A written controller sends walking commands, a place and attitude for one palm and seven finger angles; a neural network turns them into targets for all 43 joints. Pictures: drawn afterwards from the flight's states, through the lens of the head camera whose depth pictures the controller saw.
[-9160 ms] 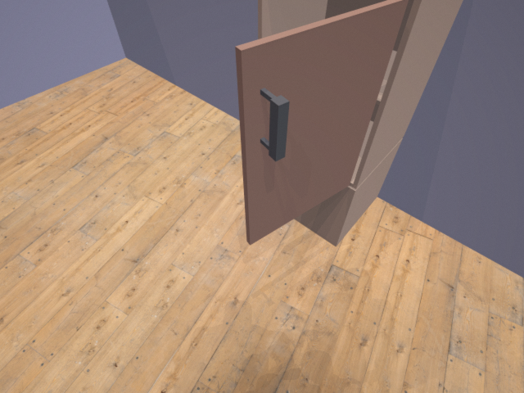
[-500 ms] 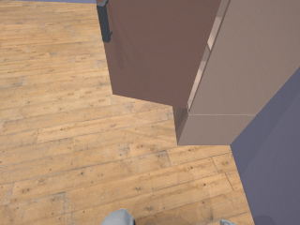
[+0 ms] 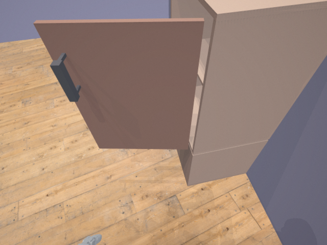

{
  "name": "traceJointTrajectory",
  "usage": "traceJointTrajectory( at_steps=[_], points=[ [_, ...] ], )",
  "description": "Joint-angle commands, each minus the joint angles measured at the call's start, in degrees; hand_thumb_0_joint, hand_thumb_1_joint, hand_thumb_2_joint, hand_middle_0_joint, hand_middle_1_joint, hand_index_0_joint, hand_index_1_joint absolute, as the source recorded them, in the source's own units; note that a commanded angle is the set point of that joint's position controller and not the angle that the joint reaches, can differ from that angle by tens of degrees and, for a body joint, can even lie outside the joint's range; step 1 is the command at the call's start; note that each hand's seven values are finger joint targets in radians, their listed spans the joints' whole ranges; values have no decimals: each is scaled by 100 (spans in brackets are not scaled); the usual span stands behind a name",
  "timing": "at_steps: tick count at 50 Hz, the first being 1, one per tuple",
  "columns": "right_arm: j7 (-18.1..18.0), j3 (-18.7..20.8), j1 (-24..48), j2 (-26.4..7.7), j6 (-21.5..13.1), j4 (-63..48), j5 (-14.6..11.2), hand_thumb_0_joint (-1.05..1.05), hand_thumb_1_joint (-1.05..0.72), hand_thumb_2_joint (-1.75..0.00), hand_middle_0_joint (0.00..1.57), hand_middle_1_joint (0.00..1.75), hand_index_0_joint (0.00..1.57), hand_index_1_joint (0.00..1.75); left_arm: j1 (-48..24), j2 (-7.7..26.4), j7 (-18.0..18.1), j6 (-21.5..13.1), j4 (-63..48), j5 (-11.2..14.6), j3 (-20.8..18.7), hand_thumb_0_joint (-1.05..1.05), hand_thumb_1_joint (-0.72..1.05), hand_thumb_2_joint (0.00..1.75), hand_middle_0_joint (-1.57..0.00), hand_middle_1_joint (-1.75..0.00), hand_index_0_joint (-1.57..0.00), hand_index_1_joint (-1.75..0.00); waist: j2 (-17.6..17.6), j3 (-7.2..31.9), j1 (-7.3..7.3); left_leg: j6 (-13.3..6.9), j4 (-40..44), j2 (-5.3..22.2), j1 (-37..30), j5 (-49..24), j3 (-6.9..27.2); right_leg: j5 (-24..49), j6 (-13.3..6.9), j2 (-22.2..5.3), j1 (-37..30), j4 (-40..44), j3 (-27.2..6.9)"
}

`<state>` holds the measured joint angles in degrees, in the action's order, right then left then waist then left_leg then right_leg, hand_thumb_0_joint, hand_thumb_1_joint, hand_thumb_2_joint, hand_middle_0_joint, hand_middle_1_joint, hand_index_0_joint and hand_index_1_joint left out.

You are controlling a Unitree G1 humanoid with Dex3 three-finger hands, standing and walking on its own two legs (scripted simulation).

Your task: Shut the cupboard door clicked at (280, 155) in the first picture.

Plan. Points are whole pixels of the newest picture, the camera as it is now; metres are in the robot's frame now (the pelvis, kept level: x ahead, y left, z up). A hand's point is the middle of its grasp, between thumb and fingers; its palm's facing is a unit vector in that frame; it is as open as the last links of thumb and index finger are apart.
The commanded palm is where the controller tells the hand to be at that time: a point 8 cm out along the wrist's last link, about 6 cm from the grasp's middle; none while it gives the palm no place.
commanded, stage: come to a stop and stand still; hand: left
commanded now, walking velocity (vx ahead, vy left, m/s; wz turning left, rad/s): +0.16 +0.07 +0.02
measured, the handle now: (68, 77) +0.54 +0.30 +0.11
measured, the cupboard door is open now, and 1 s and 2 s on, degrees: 76 76 76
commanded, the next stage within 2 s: look again from close up in 1.02 s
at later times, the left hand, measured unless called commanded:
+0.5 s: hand out of the picture +0.10 +0.24 -0.18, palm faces +0.04 -0.98 -0.18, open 7.4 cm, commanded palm none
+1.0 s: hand out of the picture +0.04 +0.19 -0.17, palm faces +0.03 -0.99 -0.15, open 7.3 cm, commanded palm none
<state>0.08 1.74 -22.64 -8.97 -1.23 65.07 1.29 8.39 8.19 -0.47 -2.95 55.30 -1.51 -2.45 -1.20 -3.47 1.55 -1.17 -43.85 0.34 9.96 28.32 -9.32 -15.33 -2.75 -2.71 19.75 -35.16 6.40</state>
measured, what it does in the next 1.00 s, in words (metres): steps on the spot: left foot, then right foot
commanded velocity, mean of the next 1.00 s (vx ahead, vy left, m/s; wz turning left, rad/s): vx -0.05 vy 0.00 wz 0.00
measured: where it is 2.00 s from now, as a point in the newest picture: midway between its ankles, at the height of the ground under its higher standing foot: outside the picture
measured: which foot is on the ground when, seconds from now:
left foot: up 0.00-0.24, down 0.26-0.72, up 0.74-0.94, down 0.96-1.00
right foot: down 0.00-0.30, up 0.32-0.70, down 0.72-1.00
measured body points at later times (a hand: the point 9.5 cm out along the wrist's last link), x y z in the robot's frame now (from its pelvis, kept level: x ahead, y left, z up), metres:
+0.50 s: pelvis +0.07 +0.06 +0.01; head +0.11 +0.08 +0.46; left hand +0.10 +0.29 -0.16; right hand +0.16 -0.18 -0.13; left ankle +0.13 +0.15 -0.73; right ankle +0.00 -0.08 -0.66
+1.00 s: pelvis +0.04 +0.02 +0.01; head +0.06 +0.03 +0.46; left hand +0.04 +0.24 -0.16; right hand +0.02 -0.22 -0.14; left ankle +0.03 +0.13 -0.73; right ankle -0.01 -0.10 -0.73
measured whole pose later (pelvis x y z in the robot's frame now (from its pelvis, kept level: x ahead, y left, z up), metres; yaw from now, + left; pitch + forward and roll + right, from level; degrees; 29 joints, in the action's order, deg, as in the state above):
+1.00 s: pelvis +0.04 +0.02 +0.01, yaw +0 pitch +0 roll +0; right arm -0.6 2.3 -17.3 -10.0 0.4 64.5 1.3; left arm 16.4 8.5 0.6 -0.3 62.8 -0.8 -1.0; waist 1.1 -2.5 -0.2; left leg -0.8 -28.3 0.2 12.9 15.6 -1.4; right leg -18.4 0.6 -1.6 8.9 -27.1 3.6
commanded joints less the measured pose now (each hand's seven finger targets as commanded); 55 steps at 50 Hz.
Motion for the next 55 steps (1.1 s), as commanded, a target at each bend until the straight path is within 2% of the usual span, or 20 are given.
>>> traceJointTrajectory(
  at_steps=[1, 4, 9, 12, 14, 15, 17, 19, 23, 30, 33, 34, 35, 36, 37, 39, 44, 48, 51, 55],
  points=[
    [-54, 101, 543, -376, -134, -582, -56, 0, -90, -90, 20, 30, 20, 30, 1299, 982, 204, -75, 163, 82, -228, 0, 90, 90, -20, -30, -20, -30, 650, 297, -450, 176, -2152, 391, 2494, -250, 992, 2460, -1062, -1958, -1912, 1912, -2154],
    [-4, 59, 114, -100, -3, -403, -30, 0, -90, -90, 20, 30, 20, 30, 790, 686, 181, -107, 94, 57, -128, 0, 90, 90, -20, -30, -20, -30, 772, 309, -69, 298, -1263, 458, 1610, -842, 770, 2144, -666, -1397, -907, 2202, -892],
    [-54, -26, 228, 15, 61, -392, -72, 0, -90, -90, 20, 30, 20, 30, 736, 853, 220, -6, 226, 38, -139, 0, 90, 90, -20, -30, -20, -30, 745, 525, -142, 453, 738, 111, 835, -1387, 479, 3576, -555, -1122, -1096, 1473, -523],
    [-92, 53, 165, -282, 37, -358, -72, 0, -90, -90, 20, 30, 20, 30, 728, 873, 260, 128, 315, 66, -102, 0, 90, 90, -20, -30, -20, -30, 621, 611, -65, 368, 1902, 258, -139, -3028, 651, 2517, -137, -837, -676, 745, -432],
    [-181, 160, 254, -915, 22, -475, -47, 0, -90, -90, 20, 30, 20, 30, 1138, 560, 316, 265, 316, 124, -28, 0, 90, 90, -20, -30, -20, -30, -528, 844, -203, -304, 1799, 1490, -378, -5715, 1702, 126, 326, -276, -427, 312, -131],
    [-215, 219, 345, -1069, 95, -508, -34, 0, -90, -90, 20, 30, 20, 30, 1224, 482, 344, 344, 326, 102, -14, 0, 90, 90, -20, -30, -20, -30, -637, 664, -170, -571, 1997, 1739, -23, -5380, 1724, -1101, 352, -87, -557, -34, -158],
    [-313, 197, 573, -1043, 123, -559, -6, 0, -90, -90, 20, 30, 20, 30, 1077, 547, 306, 499, 306, 106, -11, 0, 90, 90, -20, -30, -20, -30, -1375, 346, -139, -932, 2377, 1924, 132, -5884, 2105, -1949, 386, 19, -153, -1315, -327],
    [-374, 211, 592, -1045, 157, -638, 10, 0, -90, -90, 20, 30, 20, 30, 968, 653, 298, 537, 274, 105, -75, 0, 90, 90, -20, -30, -20, -30, -1167, 487, -56, -1096, 2161, 1999, 12, -6441, 1978, -2027, 358, 17, 65, -2089, -696],
    [-388, 316, 849, -1190, 212, -822, 18, 0, -90, -90, 20, 30, 20, 30, 806, 654, 246, 584, 106, 95, -152, 0, 90, 90, -20, -30, -20, -30, -511, 870, -35, -1138, 2061, 1962, -410, -5738, 1909, -1697, 434, 160, 474, -2550, -763],
    [-270, 383, 1168, -1232, 234, -964, 59, 0, -90, -90, 20, 30, 20, 30, 845, 550, 163, 612, -120, 44, -142, 0, 90, 90, -20, -30, -20, -30, -865, 783, -70, -837, 2698, 1795, 318, -2203, 1954, -1328, 364, 102, -291, -1029, -491],
    [-179, 383, 1294, -1144, 286, -959, 43, 0, -90, -90, 20, 30, 20, 30, 1499, 532, 145, 531, 149, 45, -136, 0, 90, 90, -20, -30, -20, -30, -600, 622, -334, -368, 2762, 1252, 1190, -318, 1620, -413, 252, 238, -1577, 792, -160],
    [-143, 358, 1283, -913, 315, -969, 10, 0, -90, -90, 20, 30, 20, 30, 1698, 685, 166, 492, 211, 1, -155, 0, 90, 90, -20, -30, -20, -30, 36, 521, -386, -74, 2378, 782, 1535, 154, 1291, -646, 146, -15, -1804, 1545, -527],
    [-116, 296, 1309, -527, 361, -1051, -51, 0, -90, -90, 20, 30, 20, 30, 1580, 1033, 199, 442, 167, -58, -190, 0, 90, 90, -20, -30, -20, -30, 1322, 209, -330, 274, 1403, 168, 1908, 147, 804, -2235, -258, -1034, -1268, 2494, -2012],
    [-44, 250, 1527, -524, 386, -1186, -29, 0, -90, -90, 20, 30, 20, 30, 1027, 1285, 211, 416, -34, -34, -167, 0, 90, 90, -20, -30, -20, -30, 1697, -312, -310, 347, 553, 54, 1707, -109, 708, -3291, -627, -1800, -37, 3225, -2726],
    [12, 266, 1553, -574, 386, -1201, -3, 0, -90, -90, 20, 30, 20, 30, 536, 1313, 217, 397, -214, -32, -130, 0, 90, 90, -20, -30, -20, -30, 1131, -450, -197, 274, 115, 116, 1276, -189, 855, -3021, -724, -1863, 569, 3252, -2493],
    [23, 221, 1206, -508, 327, -880, 49, 0, -90, -90, 20, 30, 20, 30, 302, 1051, 202, 237, -126, 23, -77, 0, 90, 90, -20, -30, -20, -30, 1311, -446, -55, 225, 15, 137, 1268, -921, 884, -1431, -478, -1178, 81, 2781, -1859],
    [6, 148, 808, -446, 160, -618, -6, 0, -90, -90, 20, 30, 20, 30, 753, 1004, 160, 127, 202, 41, -60, 0, 90, 90, -20, -30, -20, -30, 930, -304, -169, 298, 1150, 72, 791, -1019, 693, -452, -406, -1086, -595, 2243, -1425],
    [-132, 64, 401, -617, -71, -298, -17, 0, -90, -90, 20, 30, 20, 30, 1062, 716, 166, 97, 457, 116, 0, 0, 90, 90, -20, -30, -20, -30, -19, 382, -226, 65, 1976, 495, -349, -3103, 1180, 1060, 26, -519, -807, 1227, -869],
    [-239, 16, 356, -601, -71, -148, -44, 0, -90, -90, 20, 30, 20, 30, 1025, 617, 228, 176, 649, 130, 42, 0, 90, 90, -20, -30, -20, -30, -351, 608, -224, -36, 1940, 581, -380, -4020, 1249, 1432, 105, -437, -1206, 1098, -663],
    [-282, -5, 363, -542, -23, -87, -68, 0, -90, -90, 20, 30, 20, 30, 1076, 519, 245, 238, 792, 121, 96, 0, 90, 90, -20, -30, -20, -30, -171, 275, -230, -35, 2161, 581, -226, -3530, 1280, 905, 158, -360, -1233, 1339, -631]
  ],
)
